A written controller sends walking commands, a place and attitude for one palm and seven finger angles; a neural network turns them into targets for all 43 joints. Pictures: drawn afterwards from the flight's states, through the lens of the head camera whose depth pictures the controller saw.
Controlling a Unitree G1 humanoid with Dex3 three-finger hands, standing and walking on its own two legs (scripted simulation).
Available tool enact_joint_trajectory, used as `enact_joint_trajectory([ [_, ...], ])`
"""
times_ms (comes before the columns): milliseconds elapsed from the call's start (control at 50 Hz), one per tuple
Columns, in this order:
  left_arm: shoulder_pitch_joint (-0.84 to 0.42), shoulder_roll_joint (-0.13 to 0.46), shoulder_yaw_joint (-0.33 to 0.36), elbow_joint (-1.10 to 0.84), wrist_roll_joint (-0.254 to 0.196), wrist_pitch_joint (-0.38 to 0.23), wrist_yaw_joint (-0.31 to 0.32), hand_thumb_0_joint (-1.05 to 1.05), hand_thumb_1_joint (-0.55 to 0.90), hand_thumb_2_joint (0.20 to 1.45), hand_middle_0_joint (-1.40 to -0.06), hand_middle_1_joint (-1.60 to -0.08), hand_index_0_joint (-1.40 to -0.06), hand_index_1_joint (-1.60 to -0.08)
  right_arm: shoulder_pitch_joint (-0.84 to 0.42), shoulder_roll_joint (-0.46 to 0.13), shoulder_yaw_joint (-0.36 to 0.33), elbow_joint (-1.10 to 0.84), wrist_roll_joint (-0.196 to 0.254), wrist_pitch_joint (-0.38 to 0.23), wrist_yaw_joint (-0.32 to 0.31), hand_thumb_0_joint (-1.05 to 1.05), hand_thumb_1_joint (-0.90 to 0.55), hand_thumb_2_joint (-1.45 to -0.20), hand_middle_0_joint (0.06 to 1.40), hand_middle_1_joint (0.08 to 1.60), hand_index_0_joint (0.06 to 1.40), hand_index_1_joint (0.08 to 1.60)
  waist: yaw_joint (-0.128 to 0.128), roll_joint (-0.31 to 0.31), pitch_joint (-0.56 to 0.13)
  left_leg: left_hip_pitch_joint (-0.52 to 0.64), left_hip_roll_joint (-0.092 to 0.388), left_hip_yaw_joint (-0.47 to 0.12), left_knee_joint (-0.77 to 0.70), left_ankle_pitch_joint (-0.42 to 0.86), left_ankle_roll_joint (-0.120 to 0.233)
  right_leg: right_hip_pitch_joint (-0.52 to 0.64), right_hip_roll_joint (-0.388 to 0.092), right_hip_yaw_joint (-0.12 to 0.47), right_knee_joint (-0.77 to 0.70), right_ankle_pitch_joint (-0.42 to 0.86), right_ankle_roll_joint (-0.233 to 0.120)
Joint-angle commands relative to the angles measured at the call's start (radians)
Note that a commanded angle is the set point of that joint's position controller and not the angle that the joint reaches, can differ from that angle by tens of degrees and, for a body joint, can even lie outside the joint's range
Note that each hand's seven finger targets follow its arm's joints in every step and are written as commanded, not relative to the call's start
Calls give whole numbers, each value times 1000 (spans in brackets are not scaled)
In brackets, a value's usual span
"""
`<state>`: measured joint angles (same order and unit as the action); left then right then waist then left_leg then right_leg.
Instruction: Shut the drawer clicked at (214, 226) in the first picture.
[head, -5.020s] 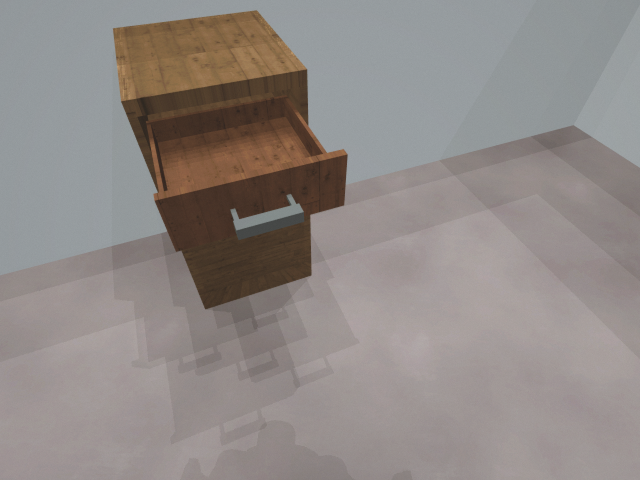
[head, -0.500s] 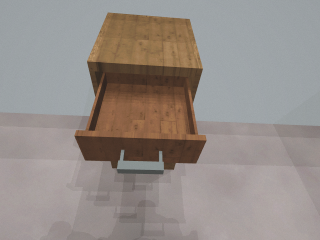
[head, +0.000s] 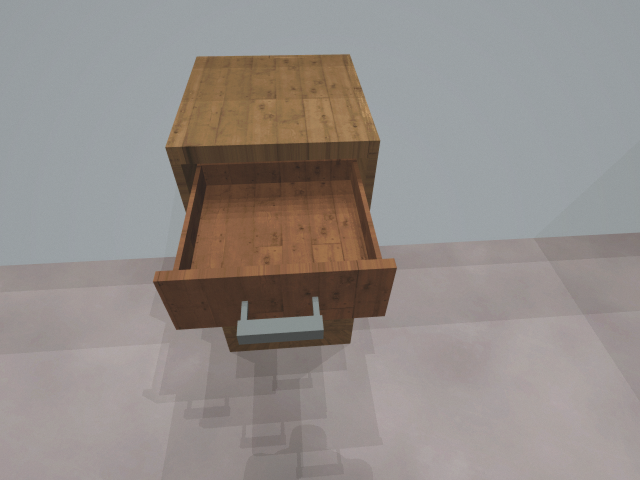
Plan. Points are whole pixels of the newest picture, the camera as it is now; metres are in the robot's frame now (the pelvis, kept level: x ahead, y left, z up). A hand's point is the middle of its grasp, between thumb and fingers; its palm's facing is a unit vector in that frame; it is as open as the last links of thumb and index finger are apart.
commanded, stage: come to a stop and stand still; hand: left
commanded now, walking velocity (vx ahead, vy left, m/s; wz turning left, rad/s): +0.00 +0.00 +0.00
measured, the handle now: (280, 317) +0.38 +0.09 -0.06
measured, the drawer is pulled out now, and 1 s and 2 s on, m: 0.30 0.30 0.30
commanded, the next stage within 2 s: look again from close up in 0.24 s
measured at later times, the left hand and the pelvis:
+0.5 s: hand out of the picture -0.04 +0.15 -0.18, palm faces +0.04 -0.98 -0.17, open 7.4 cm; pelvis -0.01 +0.00 -0.01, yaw +2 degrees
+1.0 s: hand out of the picture +0.03 +0.19 -0.18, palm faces +0.04 -0.98 -0.20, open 7.4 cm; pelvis +0.02 +0.02 -0.01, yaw +1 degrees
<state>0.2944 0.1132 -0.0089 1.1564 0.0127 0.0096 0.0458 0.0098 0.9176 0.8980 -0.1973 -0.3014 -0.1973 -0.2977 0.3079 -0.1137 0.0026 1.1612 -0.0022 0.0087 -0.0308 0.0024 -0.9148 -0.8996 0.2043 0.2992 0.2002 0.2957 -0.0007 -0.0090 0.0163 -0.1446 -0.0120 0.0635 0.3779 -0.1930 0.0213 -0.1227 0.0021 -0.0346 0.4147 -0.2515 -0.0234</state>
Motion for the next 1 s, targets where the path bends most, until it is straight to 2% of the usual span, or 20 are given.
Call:
enact_joint_trajectory([
  [0,88,87,22,-17,3,-14,0,0,900,900,-200,-300,-200,-300,65,-76,-14,-17,-4,-13,-6,0,-900,-900,200,300,200,300,7,15,130,-50,96,-120,-103,-101,5,-149,-101,118,-137,-77,-10],
  [60,94,79,24,-20,3,-14,-2,0,900,900,-200,-300,-200,-300,87,-70,-15,-15,-3,-14,-7,0,-900,-900,200,300,200,300,7,10,129,-64,100,-121,-110,-128,9,-148,-93,110,-136,-86,-9],
  [300,132,55,13,-4,1,-27,1,0,900,900,-200,-300,-200,-300,111,-52,-9,-9,0,-24,-12,0,-900,-900,200,300,200,300,2,0,83,-19,106,-109,-73,-4,6,-152,-98,124,-122,2,-13],
  [320,161,103,2,-4,18,-63,29,0,900,900,-200,-300,-200,-300,-12,-111,-1,-87,-5,-43,10,0,-900,-900,200,300,200,300,37,41,157,-170,110,-73,140,38,-26,-153,-140,137,-102,236,-4],
  [340,133,140,14,-54,5,-66,20,0,900,900,-200,-300,-200,-300,39,-58,-8,-115,-10,-26,15,0,-900,-900,200,300,200,300,-21,22,94,-124,69,-86,144,-122,-20,-204,-179,207,-158,-99,-42],
  [360,88,158,21,-75,7,-71,12,0,900,900,-200,-300,-200,-300,86,-64,-2,-108,-18,-19,19,0,-900,-900,200,300,200,300,-38,-9,43,-91,58,-74,165,-91,-18,-201,-186,199,-160,-170,-68],
  [380,70,138,23,-91,4,-67,10,0,900,900,-200,-300,-200,-300,117,-65,-7,-115,-18,-20,19,0,-900,-900,200,300,200,300,-50,-41,27,-75,58,-70,179,-108,-11,-239,-178,187,-151,-264,-75],
  [420,58,113,20,-108,3,-63,6,0,900,900,-200,-300,-200,-300,129,-65,-7,-120,-18,-24,17,0,-900,-900,200,300,200,300,-54,-22,44,-72,59,-81,157,-69,-5,-261,-151,163,-112,-219,-75],
  [440,56,108,17,-112,2,-59,4,0,900,900,-200,-300,-200,-300,128,-73,-6,-124,-17,-25,16,0,-900,-900,200,300,200,300,-50,-3,65,-94,66,-97,127,-76,1,-256,-130,143,-82,-205,-68],
  [460,58,103,20,-115,4,-53,2,0,900,900,-200,-300,-200,-300,122,-75,-6,-126,-18,-30,14,0,-900,-900,200,300,200,300,-39,47,82,-127,79,-117,81,-94,11,-242,-106,117,-49,-180,-59],
  [480,73,95,17,-117,3,-48,1,0,900,900,-200,-300,-200,-300,105,-85,-6,-135,-17,-31,12,0,-900,-900,200,300,200,300,-24,67,98,-171,88,-143,52,-111,19,-208,-88,105,-25,-152,-51],
  [520,94,89,14,-118,3,-46,1,0,900,900,-200,-300,-200,-300,82,-99,-3,-148,-13,-37,9,0,-900,-900,200,300,200,300,-6,12,92,-194,96,-158,35,-71,29,-147,-79,98,-8,-77,-44],
  [600,91,96,14,-130,1,-41,1,0,900,900,-200,-300,-200,-300,70,-120,-3,-140,-11,-45,6,0,-900,-900,200,300,200,300,0,-22,65,-148,103,-155,36,45,37,-106,-84,83,15,39,-33],
  [660,83,106,16,-139,0,-37,1,0,900,900,-200,-300,-200,-300,61,-124,-1,-128,-10,-50,3,0,-900,-900,200,300,200,300,2,19,55,-108,108,-149,28,133,40,-90,-86,73,23,90,-29],
  [680,82,111,16,-141,0,-35,2,0,900,900,-200,-300,-200,-300,56,-135,-2,-128,-12,-50,2,0,-900,-900,200,300,200,300,3,32,45,-96,111,-154,31,151,40,-82,-85,71,26,84,-26],
  [740,70,124,18,-149,-2,-32,2,0,900,900,-200,-300,-200,-300,45,-142,0,-126,-10,-48,2,0,-900,-900,200,300,200,300,2,8,37,-76,108,-146,28,164,38,-64,-93,72,12,104,-21],
  [860,59,134,17,-150,0,-28,-1,0,900,900,-200,-300,-200,-300,21,-147,-2,-115,-8,-49,1,0,-900,-900,200,300,200,300,5,17,52,-43,109,-141,4,188,38,-64,-98,69,-7,121,-15],
  [900,57,138,17,-150,-1,-29,0,0,900,900,-200,-300,-200,-300,20,-154,-2,-112,-8,-49,0,0,-900,-900,200,300,200,300,1,11,36,-25,108,-137,11,213,35,-53,-102,73,-10,139,-15],
  [940,64,130,15,-139,-2,-27,-2,0,900,900,-200,-300,-200,-300,15,-149,-2,-101,-8,-47,1,0,-900,-900,200,300,200,300,-1,-1,28,-17,113,-151,0,162,38,-44,-97,58,-14,95,-7],
  [980,63,126,13,-134,2,-21,-5,0,900,900,-200,-300,-200,-300,12,-158,-7,-97,-9,-45,0,0,-900,-900,200,300,200,300,-2,11,62,-42,130,-182,-33,87,50,-60,-84,29,-2,21,-2],
])
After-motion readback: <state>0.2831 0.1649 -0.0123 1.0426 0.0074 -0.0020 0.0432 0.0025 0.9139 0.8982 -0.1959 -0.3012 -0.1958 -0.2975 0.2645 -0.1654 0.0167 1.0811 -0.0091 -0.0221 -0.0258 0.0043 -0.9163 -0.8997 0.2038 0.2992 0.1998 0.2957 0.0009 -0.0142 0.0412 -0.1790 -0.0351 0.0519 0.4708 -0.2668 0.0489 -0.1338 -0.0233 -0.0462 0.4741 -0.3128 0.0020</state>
